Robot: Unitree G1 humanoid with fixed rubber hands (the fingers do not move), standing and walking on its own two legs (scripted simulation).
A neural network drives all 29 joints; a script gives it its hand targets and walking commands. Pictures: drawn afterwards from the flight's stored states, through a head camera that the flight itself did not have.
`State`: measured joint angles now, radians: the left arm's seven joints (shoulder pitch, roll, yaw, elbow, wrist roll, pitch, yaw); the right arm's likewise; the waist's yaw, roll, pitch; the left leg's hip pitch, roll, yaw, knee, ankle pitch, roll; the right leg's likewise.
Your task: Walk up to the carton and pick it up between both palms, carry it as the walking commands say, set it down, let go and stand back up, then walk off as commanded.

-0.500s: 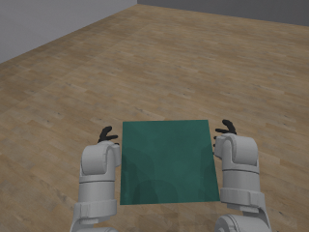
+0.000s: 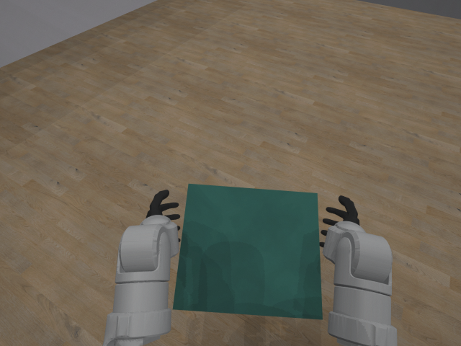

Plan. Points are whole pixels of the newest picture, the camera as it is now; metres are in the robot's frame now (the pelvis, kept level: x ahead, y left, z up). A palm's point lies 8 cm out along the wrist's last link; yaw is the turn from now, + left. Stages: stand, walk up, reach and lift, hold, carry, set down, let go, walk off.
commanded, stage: carry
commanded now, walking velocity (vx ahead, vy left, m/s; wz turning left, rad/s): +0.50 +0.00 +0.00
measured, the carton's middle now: (247, 250) +0.33 -0.02 -0.05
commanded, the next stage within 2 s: none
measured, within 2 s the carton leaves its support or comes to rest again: neither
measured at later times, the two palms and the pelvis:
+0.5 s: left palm (150, 108) +0.61 +0.20 +0.08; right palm (283, 116) +0.59 -0.10 +0.08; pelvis +0.30 +0.06 +0.02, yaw -3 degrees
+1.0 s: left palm (179, 45) +0.93 +0.18 +0.09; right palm (277, 51) +0.92 -0.12 +0.08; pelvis +0.61 +0.05 +0.01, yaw -1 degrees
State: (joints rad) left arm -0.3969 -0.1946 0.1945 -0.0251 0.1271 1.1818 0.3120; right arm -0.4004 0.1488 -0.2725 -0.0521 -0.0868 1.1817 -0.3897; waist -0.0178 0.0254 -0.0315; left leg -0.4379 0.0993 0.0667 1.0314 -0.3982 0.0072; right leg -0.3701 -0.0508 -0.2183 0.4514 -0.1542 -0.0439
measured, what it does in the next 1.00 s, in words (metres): walks ahead: left foot, then right foot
